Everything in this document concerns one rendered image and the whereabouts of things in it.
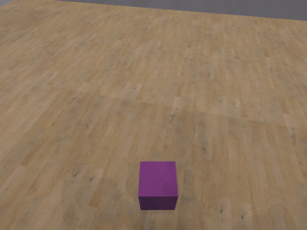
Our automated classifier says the carton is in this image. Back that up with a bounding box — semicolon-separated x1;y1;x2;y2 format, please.
138;161;178;210

